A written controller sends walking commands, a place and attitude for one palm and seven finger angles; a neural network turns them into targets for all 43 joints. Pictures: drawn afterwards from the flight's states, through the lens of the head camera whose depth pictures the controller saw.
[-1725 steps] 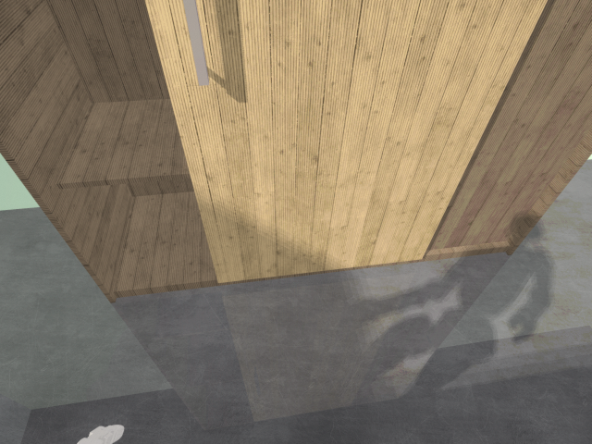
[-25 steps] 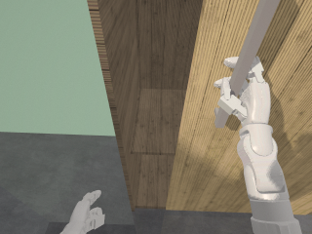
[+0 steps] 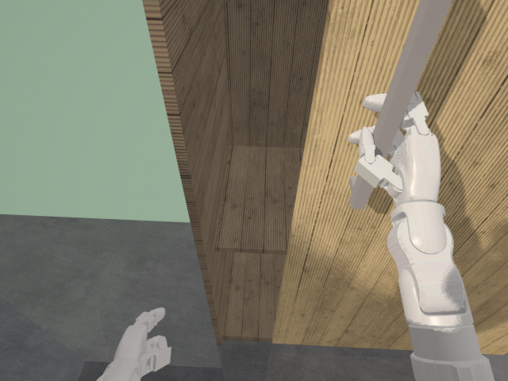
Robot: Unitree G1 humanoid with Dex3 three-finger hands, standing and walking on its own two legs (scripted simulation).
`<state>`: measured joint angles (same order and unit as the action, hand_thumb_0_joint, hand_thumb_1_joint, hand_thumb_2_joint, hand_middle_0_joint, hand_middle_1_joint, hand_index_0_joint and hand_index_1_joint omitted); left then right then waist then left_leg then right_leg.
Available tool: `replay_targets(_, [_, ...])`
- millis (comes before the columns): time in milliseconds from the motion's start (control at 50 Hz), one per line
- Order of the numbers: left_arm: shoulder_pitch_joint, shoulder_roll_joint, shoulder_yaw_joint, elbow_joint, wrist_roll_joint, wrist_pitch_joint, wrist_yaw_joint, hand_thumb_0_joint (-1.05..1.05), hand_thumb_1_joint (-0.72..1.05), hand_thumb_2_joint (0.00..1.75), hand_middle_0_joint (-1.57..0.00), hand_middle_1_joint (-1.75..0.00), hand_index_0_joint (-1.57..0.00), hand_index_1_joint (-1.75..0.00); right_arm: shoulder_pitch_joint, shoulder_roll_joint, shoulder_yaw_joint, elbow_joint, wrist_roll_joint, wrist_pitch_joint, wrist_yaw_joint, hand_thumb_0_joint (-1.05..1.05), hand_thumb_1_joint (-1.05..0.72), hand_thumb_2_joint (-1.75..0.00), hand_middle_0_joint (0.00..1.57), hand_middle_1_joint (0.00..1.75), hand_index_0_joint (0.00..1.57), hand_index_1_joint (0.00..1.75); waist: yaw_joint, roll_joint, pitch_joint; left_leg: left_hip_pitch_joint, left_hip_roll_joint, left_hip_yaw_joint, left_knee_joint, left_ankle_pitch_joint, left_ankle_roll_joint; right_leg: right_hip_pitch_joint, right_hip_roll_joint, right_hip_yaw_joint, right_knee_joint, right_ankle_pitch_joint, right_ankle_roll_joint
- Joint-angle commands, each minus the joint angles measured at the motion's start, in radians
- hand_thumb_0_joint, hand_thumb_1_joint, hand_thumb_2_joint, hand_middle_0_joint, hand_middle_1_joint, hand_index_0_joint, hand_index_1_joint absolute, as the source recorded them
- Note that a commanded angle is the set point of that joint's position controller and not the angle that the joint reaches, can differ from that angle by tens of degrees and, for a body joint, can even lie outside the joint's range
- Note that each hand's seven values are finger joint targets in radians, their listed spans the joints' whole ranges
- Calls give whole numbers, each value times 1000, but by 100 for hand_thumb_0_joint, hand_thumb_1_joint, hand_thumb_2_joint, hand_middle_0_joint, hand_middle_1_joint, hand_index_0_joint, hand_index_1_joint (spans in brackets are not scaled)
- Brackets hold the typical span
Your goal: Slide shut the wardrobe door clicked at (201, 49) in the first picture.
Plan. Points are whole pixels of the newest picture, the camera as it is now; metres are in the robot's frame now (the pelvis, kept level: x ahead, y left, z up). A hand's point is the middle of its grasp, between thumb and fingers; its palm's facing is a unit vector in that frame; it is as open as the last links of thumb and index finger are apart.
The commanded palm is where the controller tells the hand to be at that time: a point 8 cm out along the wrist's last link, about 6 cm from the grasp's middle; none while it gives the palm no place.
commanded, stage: step sideways, sliding the door along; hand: right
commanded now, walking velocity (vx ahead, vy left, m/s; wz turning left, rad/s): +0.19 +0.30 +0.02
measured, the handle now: (387, 104) +0.38 -0.14 +0.28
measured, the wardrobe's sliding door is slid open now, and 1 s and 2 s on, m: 0.18 0.18 0.18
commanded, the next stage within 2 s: stop walking and hold the door there in 1.42 s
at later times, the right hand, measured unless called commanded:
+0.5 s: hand (364, 160) +0.34 -0.12 +0.23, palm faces +0.04 +0.99 -0.09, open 6.3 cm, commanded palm +0.32 -0.15 +0.24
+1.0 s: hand (363, 160) +0.34 -0.12 +0.23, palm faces +0.06 +1.00 -0.08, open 6.3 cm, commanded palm +0.32 -0.14 +0.24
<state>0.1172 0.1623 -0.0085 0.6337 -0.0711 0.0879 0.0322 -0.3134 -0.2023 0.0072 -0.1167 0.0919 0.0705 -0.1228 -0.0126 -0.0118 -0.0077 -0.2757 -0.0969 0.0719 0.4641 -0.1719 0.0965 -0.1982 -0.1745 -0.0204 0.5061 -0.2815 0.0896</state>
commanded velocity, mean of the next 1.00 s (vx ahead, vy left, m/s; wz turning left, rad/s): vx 0.18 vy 0.30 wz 0.02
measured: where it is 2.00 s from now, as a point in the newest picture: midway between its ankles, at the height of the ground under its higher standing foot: outside the picture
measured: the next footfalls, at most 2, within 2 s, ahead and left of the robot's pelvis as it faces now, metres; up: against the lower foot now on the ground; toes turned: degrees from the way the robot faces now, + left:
none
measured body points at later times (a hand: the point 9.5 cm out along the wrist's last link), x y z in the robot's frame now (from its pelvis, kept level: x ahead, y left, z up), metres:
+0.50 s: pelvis -0.01 -0.01 +0.00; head -0.01 -0.01 +0.45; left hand +0.17 +0.20 -0.09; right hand +0.33 -0.17 +0.23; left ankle +0.05 +0.06 -0.73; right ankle -0.01 -0.20 -0.73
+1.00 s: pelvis +0.00 +0.00 +0.00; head -0.01 +0.00 +0.45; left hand +0.19 +0.21 -0.09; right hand +0.33 -0.17 +0.23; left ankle +0.05 +0.06 -0.73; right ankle -0.01 -0.20 -0.73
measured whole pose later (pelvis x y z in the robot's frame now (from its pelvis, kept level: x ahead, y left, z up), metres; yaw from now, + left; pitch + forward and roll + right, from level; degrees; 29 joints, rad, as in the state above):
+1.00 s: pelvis +0.00 +0.00 +0.00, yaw -1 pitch -2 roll +1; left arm 0.12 0.16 -0.01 0.64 -0.07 0.09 0.03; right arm -0.35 -0.20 0.01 -0.08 0.09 0.06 -0.12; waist -0.02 -0.01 0.00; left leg -0.27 -0.09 0.08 0.47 -0.17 0.10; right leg -0.20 -0.17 -0.01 0.51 -0.28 0.09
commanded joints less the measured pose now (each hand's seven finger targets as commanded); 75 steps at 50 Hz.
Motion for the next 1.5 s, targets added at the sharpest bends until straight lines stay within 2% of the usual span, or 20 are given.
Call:
replay_targets(0, [-148, 95, 27, -161, -1, -50, 10, 0, 90, 90, -20, -30, -20, -30, -470, -54, 56, -332, 0, -143, 44, 0, -90, -90, 45, 140, 45, 140, 39, -32, -301, 114, 130, -130, -76, 126, -74, 67, -35, 2, -47, 146, -112])
replay_targets(80, [-144, 92, 29, -160, -7, -51, 12, 0, 90, 90, -20, -30, -20, -30, -468, -58, 57, -332, 2, -139, 46, 0, -90, -90, 45, 140, 45, 140, 46, 23, -321, 122, 150, -155, -90, 195, -63, 89, -13, -12, -20, 175, -105])
replay_targets(180, [-146, 100, 30, -161, -4, -47, 12, 0, 90, 90, -20, -30, -20, -30, -475, -57, 56, -330, -1, -142, 49, 0, -90, -90, 45, 140, 45, 140, 39, -65, -298, 107, 117, -100, -48, 163, -79, 75, -58, 11, -53, 222, -115])
replay_targets(280, [-134, 95, 30, -154, -8, -50, 14, 0, 90, 90, -20, -30, -20, -30, -481, -83, 29, -308, 1, -136, 45, 0, -90, -90, 45, 140, 45, 140, 47, 55, -317, 127, 162, -158, -94, 173, -56, 62, -3, -15, -3, 152, -101])
replay_targets(340, [-144, 101, 26, -156, -1, -50, 13, 0, 90, 90, -20, -30, -20, -30, -496, -58, 45, -295, 2, -139, 43, 0, -90, -90, 45, 140, 45, 140, 39, -76, -296, 81, 119, -114, -53, 97, -76, 71, -51, 22, -67, 147, -118])
replay_targets(380, [-147, 103, 26, -155, -2, -45, 15, 0, 90, 90, -20, -30, -20, -30, -495, -66, 43, -301, 0, -141, 46, 0, -90, -90, 45, 140, 45, 140, 34, -90, -273, 83, 108, -85, -39, 72, -84, 50, -72, 20, -80, 150, -123])
replay_targets(480, [-131, 89, 27, -150, -9, -52, 17, 0, 90, 90, -20, -30, -20, -30, -511, -60, 47, -284, 1, -137, 46, 0, -90, -90, 45, 140, 45, 140, 48, 71, -321, 123, 166, -167, -111, 126, -51, 62, 9, -21, 0, 109, -101])
replay_targets(600, [-139, 101, 24, -153, 1, -50, 16, 0, 90, 90, -20, -30, -20, -30, -517, -38, 64, -283, 0, -144, 46, 0, -90, -90, 45, 140, 45, 140, 32, -97, -284, 92, 105, -82, -39, 71, -82, 59, -73, 34, -81, 159, -126])
replay_targets(700, [-127, 90, 28, -152, -4, -56, 14, 0, 90, 90, -20, -30, -20, -30, -520, -47, 57, -289, 0, -141, 50, 0, -90, -90, 45, 140, 45, 140, 44, 69, -323, 140, 169, -171, -109, 167, -55, 61, 5, -22, 14, 133, -100])
replay_targets(760, [-131, 95, 27, -147, -2, -56, 13, 0, 90, 90, -20, -30, -20, -30, -516, -40, 64, -279, 4, -141, 43, 0, -90, -90, 45, 140, 45, 140, 45, 3, -315, 98, 155, -163, -104, 104, -59, 89, -5, 7, -39, 111, -107])
replay_targets(800, [-151, 100, 22, -155, 2, -54, 12, 0, 90, 90, -20, -30, -20, -30, -521, -21, 84, -296, 5, -147, 47, 0, -90, -90, 45, 140, 45, 140, 38, -133, -273, 71, 108, -86, -34, 74, -81, 68, -71, 42, -98, 156, -123])
replay_targets(840, [-133, 101, 28, -160, 0, -50, 10, 0, 90, 90, -20, -30, -20, -30, -513, -30, 75, -291, -4, -150, 50, 0, -90, -90, 45, 140, 45, 140, 27, -87, -304, 123, 107, -75, -47, 119, -86, 79, -80, 29, -53, 238, -125])
replay_targets(900, [-131, 95, 29, -159, -7, -55, 10, 0, 90, 90, -20, -30, -20, -30, -527, -35, 74, -297, -2, -145, 54, 0, -90, -90, 45, 140, 45, 140, 44, 51, -328, 154, 155, -141, -79, 212, -59, 71, -13, -8, 4, 212, -101])
replay_targets(1000, [-151, 99, 24, -158, 1, -52, 9, 0, 90, 90, -20, -30, -20, -30, -516, -13, 93, -302, 3, -148, 49, 0, -90, -90, 45, 140, 45, 140, 36, -111, -276, 86, 113, -89, -41, 88, -81, 64, -65, 33, -81, 164, -119])
replay_targets(1080, [-137, 89, 28, -161, -11, -51, 8, 0, 90, 90, -20, -30, -20, -30, -511, -21, 94, -310, -1, -147, 54, 0, -90, -90, 45, 140, 45, 140, 43, 40, -327, 152, 146, -128, -86, 190, -67, 81, -20, -5, -11, 200, -103])
replay_targets(1140, [-141, 89, 27, -160, -4, -53, 6, 0, 90, 90, -20, -30, -20, -30, -511, 0, 107, -311, 1, -147, 51, 0, -90, -90, 45, 140, 45, 140, 45, -7, -320, 122, 150, -145, -85, 164, -63, 90, -16, 7, -27, 171, -106])
replay_targets(1200, [-151, 98, 25, -161, 1, -51, 7, 0, 90, 90, -20, -30, -20, -30, -506, -2, 106, -317, 0, -150, 50, 0, -90, -90, 45, 140, 45, 140, 34, -107, -295, 106, 109, -78, -35, 120, -82, 84, -70, 36, -80, 220, -121])
replay_targets(1300, [-138, 89, 28, -165, -6, -52, 5, 0, 90, 90, -20, -30, -20, -30, -501, -6, 106, -330, -3, -148, 56, 0, -90, -90, 45, 140, 45, 140, 43, 45, -342, 175, 155, -131, -73, 254, -61, 91, -18, -6, 2, 252, -101])
replay_targets(1400, [-156, 93, 25, -165, 0, -48, 3, 0, 90, 90, -20, -30, -20, -30, -494, 13, 123, -339, 2, -151, 50, 0, -90, -90, 45, 140, 45, 140, 37, -95, -300, 114, 118, -92, -46, 130, -80, 87, -59, 31, -75, 204, -116])
replay_targets(1480, [-144, 91, 30, -167, -11, -48, 2, 0, 90, 90, -20, -30, -20, -30, -482, -3, 117, -332, -2, -149, 54, 0, -90, -90, 45, 140, 45, 140, 43, 1, -328, 164, 139, -109, -72, 232, -71, 101, -34, 2, -20, 269, -104])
